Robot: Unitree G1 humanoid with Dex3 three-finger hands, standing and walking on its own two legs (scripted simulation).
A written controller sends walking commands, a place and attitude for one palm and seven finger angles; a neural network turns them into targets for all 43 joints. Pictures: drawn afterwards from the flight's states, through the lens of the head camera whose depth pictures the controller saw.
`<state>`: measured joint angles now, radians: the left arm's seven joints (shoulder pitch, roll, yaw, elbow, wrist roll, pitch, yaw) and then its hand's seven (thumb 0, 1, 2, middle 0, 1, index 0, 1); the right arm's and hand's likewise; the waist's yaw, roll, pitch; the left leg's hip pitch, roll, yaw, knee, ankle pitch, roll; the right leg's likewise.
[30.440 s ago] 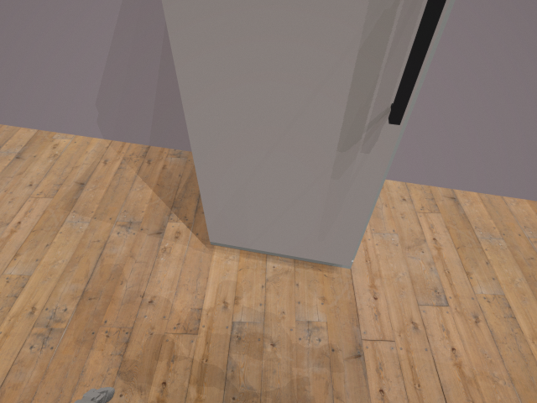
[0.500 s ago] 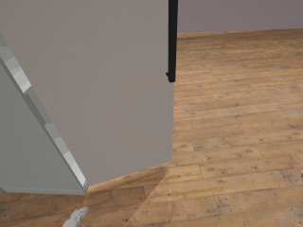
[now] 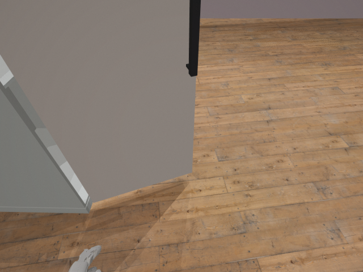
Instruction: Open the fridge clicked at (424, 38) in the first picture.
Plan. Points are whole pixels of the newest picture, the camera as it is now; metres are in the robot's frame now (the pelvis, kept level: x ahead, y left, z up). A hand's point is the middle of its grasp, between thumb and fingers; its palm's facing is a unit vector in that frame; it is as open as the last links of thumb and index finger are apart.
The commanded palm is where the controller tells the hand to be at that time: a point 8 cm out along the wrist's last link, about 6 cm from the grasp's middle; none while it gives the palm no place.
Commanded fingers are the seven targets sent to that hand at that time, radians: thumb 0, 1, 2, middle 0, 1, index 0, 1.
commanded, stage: stop stepping back and stand still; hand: right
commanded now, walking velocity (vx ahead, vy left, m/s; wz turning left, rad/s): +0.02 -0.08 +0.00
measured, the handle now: (191, 15) +0.78 -0.02 +0.25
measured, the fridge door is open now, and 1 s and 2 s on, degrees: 69 69 69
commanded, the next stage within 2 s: let the arm hang, fingers relaxed in 0.02 s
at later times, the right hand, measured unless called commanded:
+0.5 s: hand out of the picture +0.11 -0.17 -0.16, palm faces +0.03 +0.99 -0.15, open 6.9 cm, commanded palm none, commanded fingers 0.00 -0.90 -0.90 0.20 0.30 0.20 0.30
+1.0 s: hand out of the picture +0.08 -0.20 -0.16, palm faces +0.03 +0.98 -0.19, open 7.3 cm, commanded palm none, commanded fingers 0.00 -0.90 -0.90 0.20 0.30 0.20 0.30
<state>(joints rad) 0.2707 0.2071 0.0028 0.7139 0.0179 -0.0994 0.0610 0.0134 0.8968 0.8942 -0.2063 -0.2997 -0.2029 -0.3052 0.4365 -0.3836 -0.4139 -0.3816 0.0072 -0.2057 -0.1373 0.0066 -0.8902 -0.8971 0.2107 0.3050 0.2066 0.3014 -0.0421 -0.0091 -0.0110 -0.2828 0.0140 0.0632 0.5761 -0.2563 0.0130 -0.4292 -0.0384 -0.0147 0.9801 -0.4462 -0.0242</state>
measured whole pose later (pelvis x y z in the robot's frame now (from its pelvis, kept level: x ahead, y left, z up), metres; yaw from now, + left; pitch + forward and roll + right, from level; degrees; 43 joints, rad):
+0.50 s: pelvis +0.03 +0.00 +0.00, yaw -2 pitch -1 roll +2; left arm 0.30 0.19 0.01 0.89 0.03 0.04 0.00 0.01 0.90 0.89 -0.20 -0.30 -0.20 -0.30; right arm 0.27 -0.17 -0.01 0.77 -0.02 0.04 -0.01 -0.06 -0.98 -0.89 0.21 0.30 0.21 0.30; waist 0.02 0.02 0.06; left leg -0.36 -0.02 0.02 0.62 -0.25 0.01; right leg -0.34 0.00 0.03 0.70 -0.35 -0.03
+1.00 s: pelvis +0.07 -0.02 +0.02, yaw +0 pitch -1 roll +0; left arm 0.29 0.14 0.01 1.10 0.02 0.00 0.04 0.02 0.93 0.89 -0.20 -0.30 -0.20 -0.30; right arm 0.25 -0.15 0.00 1.12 -0.02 0.01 -0.03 0.00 -0.92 -0.90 0.20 0.30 0.20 0.30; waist -0.01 0.00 0.01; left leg -0.21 0.02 -0.03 0.43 -0.21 -0.03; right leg -0.14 0.04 -0.03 0.43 -0.28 -0.05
